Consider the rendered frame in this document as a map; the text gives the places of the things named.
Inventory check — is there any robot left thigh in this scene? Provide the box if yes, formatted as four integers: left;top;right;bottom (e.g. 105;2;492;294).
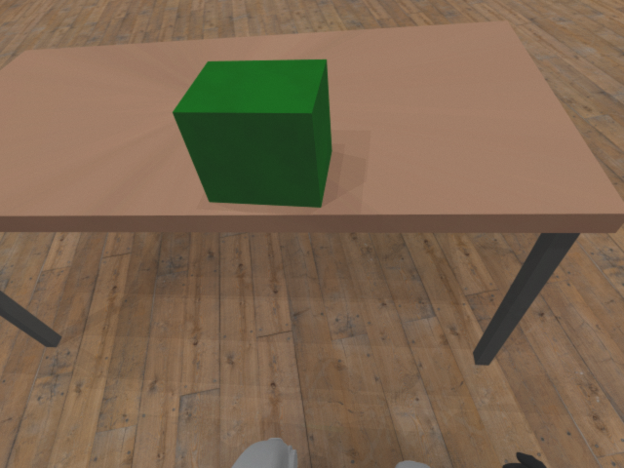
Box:
231;440;297;468

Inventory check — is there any table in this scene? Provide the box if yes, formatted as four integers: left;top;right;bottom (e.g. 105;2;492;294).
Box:
0;20;624;366

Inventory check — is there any carton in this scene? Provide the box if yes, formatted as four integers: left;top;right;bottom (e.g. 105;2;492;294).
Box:
173;59;332;208

